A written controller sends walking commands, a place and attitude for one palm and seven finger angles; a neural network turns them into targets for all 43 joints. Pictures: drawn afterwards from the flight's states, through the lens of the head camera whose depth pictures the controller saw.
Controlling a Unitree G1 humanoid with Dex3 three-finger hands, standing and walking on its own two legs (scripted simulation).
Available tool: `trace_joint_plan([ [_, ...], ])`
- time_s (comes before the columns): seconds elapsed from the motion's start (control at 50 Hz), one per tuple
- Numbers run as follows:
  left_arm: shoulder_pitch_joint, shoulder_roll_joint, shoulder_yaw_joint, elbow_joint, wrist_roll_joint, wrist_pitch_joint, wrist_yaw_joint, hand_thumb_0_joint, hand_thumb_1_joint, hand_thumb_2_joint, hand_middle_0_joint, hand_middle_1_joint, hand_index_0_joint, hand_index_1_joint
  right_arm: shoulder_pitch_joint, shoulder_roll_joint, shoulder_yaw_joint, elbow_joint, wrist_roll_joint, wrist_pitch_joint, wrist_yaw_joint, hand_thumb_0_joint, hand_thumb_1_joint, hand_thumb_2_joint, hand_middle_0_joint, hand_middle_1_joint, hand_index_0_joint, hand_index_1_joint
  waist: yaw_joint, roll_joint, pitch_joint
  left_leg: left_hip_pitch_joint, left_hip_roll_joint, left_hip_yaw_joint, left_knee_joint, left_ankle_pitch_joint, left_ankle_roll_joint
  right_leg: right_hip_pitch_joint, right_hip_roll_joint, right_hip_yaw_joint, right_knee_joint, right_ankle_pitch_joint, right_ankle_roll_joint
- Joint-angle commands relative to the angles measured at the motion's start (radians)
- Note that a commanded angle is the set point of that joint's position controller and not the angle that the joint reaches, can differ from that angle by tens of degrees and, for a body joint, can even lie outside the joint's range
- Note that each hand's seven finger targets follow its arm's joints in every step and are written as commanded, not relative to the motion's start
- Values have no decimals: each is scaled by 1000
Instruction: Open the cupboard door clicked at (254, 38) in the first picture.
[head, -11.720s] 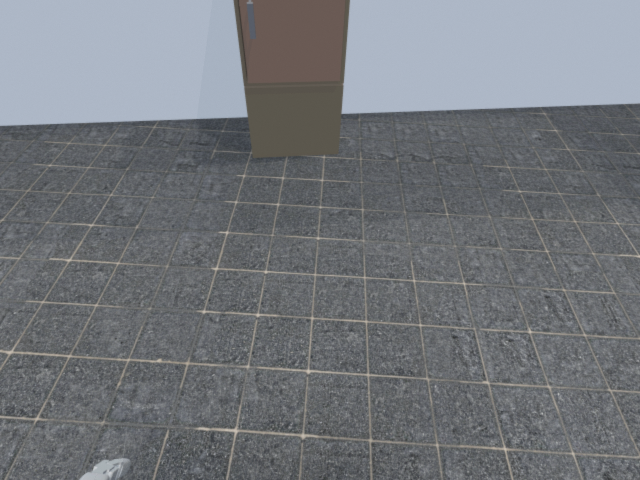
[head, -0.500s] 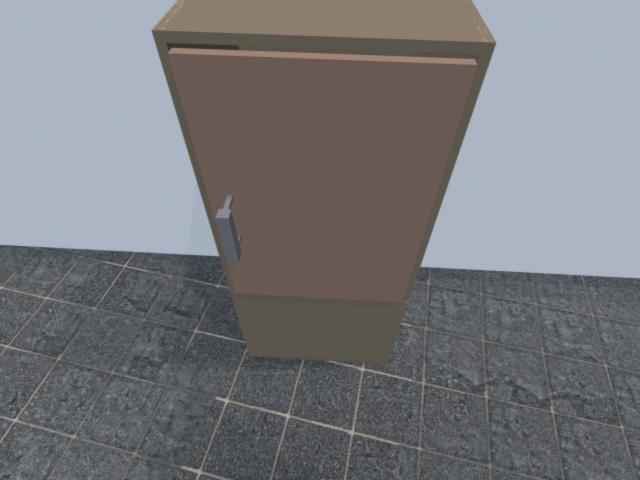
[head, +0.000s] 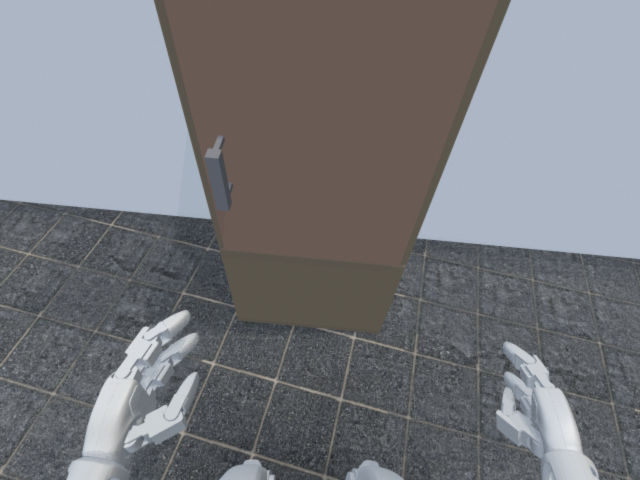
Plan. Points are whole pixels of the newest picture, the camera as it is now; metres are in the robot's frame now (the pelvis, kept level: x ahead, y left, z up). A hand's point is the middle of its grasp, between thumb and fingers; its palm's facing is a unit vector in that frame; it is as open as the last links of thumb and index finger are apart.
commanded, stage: raise the hand with hooked fingers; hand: left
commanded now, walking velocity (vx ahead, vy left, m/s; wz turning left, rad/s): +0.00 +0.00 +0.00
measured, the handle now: (222, 173) +0.60 +0.21 -0.01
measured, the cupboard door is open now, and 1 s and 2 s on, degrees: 0 0 0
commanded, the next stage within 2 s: move the hooked fingers beside the handle in 1.72 s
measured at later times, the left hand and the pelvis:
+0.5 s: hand (119, 384) +0.22 +0.25 +0.00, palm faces +0.04 -1.00 -0.03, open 11.3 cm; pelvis -0.02 +0.03 -0.03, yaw +0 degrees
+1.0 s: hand (75, 366) +0.24 +0.31 -0.01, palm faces -0.01 -1.00 -0.05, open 13.8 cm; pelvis -0.01 +0.06 -0.03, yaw +1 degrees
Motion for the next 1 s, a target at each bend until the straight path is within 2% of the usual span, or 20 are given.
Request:
trace_joint_plan([
  [0.0, -84, 212, 167, -307, -77, -81, -3, 0, 433, 700, -233, -600, -233, -600, -42, -79, -16, -204, -1, -19, -14, 0, -900, -900, 200, 300, 200, 300, 51, 86, -185, -198, -48, -56, 71, 95, -2, 135, -48, 292, -131, -5, 63],
  [0.04, -171, 228, 180, -475, -90, -124, 37, 0, 387, 680, -237, -630, -237, -630, -2, -63, -12, -192, -6, -21, -29, 0, -900, -900, 200, 300, 200, 300, 27, 191, -248, -147, -26, -67, 109, 129, 9, 107, -30, 271, -102, 10, 57],
  [0.08, -230, 224, 130, -586, -78, -137, 42, 0, 340, 660, -240, -660, -240, -660, 16, -68, 2, -179, -13, -18, -43, 0, -900, -900, 200, 300, 200, 300, -14, 200, -283, -127, -9, -91, 132, 137, 20, 43, -9, 244, -72, 17, 52],
  [0.1, -211, 193, 86, -575, -72, -132, 35, 0, 317, 650, -242, -675, -242, -675, 21, -68, 10, -168, -10, -22, -49, 0, -900, -900, 200, 300, 200, 300, -38, 182, -260, -130, -3, -99, 136, 127, 24, 13, -4, 230, -73, 7, 52],
  [0.18, -217, 200, 13, -443, -60, -11, -48, 0, 223, 610, -248, -735, -248, -735, 39, -100, 29, -127, 5, -31, -73, 0, -900, -900, 200, 300, 200, 300, -78, 169, -196, -182, 4, -121, 142, 69, 30, -43, 12, 193, -81, -47, 61],
  [0.24, -136, 239, 79, -315, -65, 156, -77, 0, 153, 580, -253, -780, -253, -780, 40, -102, 32, -138, 28, -24, -84, 0, -900, -900, 200, 300, 200, 300, -38, 75, -224, -215, -4, -126, 93, 42, 26, 28, 6, 180, -123, -108, 76],
  [0.26, -103, 262, 128, -257, -85, 214, -84, 0, 130, 570, -255, -795, -255, -795, 25, -102, 33, -146, 30, -16, -85, 0, -900, -900, 200, 300, 200, 300, -8, 69, -228, -218, -8, -127, 83, 60, 22, 53, 9, 175, -120, -94, 71],
  [0.28, -104, 286, 171, -310, -96, 246, -78, 0, 107, 560, -257, -810, -257, -810, 18, -100, 34, -168, 31, -10, -83, 0, -900, -900, 200, 300, 200, 300, 19, 69, -292, -202, -14, -123, 68, 88, 19, 103, 0, 168, -116, -66, 75],
  [0.34, -63, 290, 256, -362, -133, 278, -8, 0, 37, 530, -262, -855, -262, -855, 1, -67, 34, -189, 26, -2, -80, 0, -900, -900, 200, 300, 200, 300, 60, 24, -333, -186, -15, -125, 38, 152, 13, 174, -4, 151, -111, -7, 77],
  [0.36, -57, 295, 278, -355, -141, 263, 17, 0, 13, 520, -263, -870, -263, -870, -10, -59, 36, -183, 19, -3, -78, 0, -900, -900, 200, 300, 200, 300, 76, 48, -323, -188, -12, -127, 39, 171, 9, 172, 4, 147, -92, 22, 69],
  [0.4, -78, 283, 277, -401, -125, 201, 65, 0, -33, 500, -267, -900, -267, -900, 14, -48, 33, -163, 11, -10, -69, 0, -900, -900, 200, 300, 200, 300, 64, 84, -305, -165, -6, -129, 21, 181, 3, 131, 7, 122, -72, 45, 64],
  [0.44, -100, 246, 216, -390, -87, 142, 90, 0, -80, 480, -270, -930, -270, -930, 28, -57, 30, -145, 5, -17, -62, 0, -900, -900, 200, 300, 200, 300, 28, 94, -245, -149, -1, -136, 10, 145, 5, 35, 15, 88, -53, 17, 62],
  [0.5, -139, 235, 150, -333, -54, 87, 60, 0, -150, 450, -275, -975, -275, -975, 57, -88, 29, -130, 0, -25, -59, 0, -900, -900, 200, 300, 200, 300, -12, 108, -199, -152, -1, -146, 14, 82, 7, -58, 19, 68, -34, -30, 58],
  [0.56, -192, 251, 138, -276, -71, 84, -9, 0, -220, 420, -280, -1020, -280, -1020, 78, -118, 26, -134, 11, -30, -70, 0, -900, -900, 200, 300, 200, 300, -34, 71, -182, -175, -6, -153, 20, 28, 12, -78, 18, 81, -48, -76, 58],
  [0.66, -225, 373, 261, -359, -118, 102, -47, 0, -337, 370, -288, -1095, -288, -1095, 95, -133, 24, -145, 15, -36, -84, 0, -900, -900, 200, 300, 200, 300, 15, 177, -297, -59, -4, -171, -14, 153, -5, -22, 27, 55, -18, 47, 46],
  [0.7, -192, 364, 268, -398, -120, 103, -33, 0, -383, 350, -292, -1125, -292, -1125, 99, -127, 23, -147, 12, -34, -78, 0, -900, -900, 200, 300, 200, 300, 27, 216, -337, 23, 5, -183, -24, 271, -26, -28, 27, 34, -1, 112, 46],
  [0.78, -187, 325, 248, -334, -107, 125, -8, 0, -477, 310, -298, -1185, -298, -1185, 98, -126, 25, -141, 7, -17, -65, 0, -900, -900, 200, 300, 200, 300, 9, 209, -265, 24, 14, -197, -26, 309, -44, -82, 33, 12, 6, 114, 50],
  [0.86, -253, 324, 231, -210, -96, 170, -42, 0, -500, 300, -300, -1200, -300, -1200, 101, -142, 29, -150, 10, 4, -69, 0, -900, -900, 200, 300, 200, 300, -23, 140, -191, -67, 7, -196, -27, 162, -32, -110, 36, 12, -6, 62, 53],
  [0.94, -348, 391, 272, -231, -106, 181, -98, 0, -500, 300, -300, -1200, -300, -1200, 109, -152, 30, -162, 17, 5, -78, 0, -900, -900, 200, 300, 200, 300, -13, 159, -278, -16, 8, -206, -26, 195, -37, -87, 35, 20, -6, 75, 51],
  [0.98, -391, 433, 301, -277, -116, 170, -113, 0, -500, 300, -300, -1200, -300, -1200, 115, -155, 32, -158, 15, 1, -78, 0, -900, -900, 200, 300, 200, 300, 0, 225, -331, 69, 18, -227, -31, 288, -58, -104, 38, 18, 6, 96, 46],
])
